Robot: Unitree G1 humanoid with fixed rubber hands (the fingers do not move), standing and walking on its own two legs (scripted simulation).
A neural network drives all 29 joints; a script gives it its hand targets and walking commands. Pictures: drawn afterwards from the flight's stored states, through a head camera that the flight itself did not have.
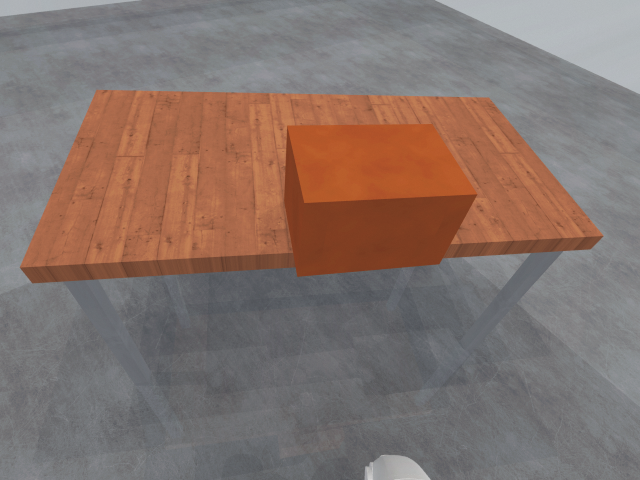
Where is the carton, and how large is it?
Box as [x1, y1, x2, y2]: [284, 124, 476, 276]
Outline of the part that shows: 432,124 287,126 284,202 297,276 439,263 472,203 476,193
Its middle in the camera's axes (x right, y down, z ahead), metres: +0.09 -0.09 +0.75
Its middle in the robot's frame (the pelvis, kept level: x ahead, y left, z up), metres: +0.62 -0.11 -0.03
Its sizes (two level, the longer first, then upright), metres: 0.294 0.210 0.192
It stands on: a table, 0.65 m high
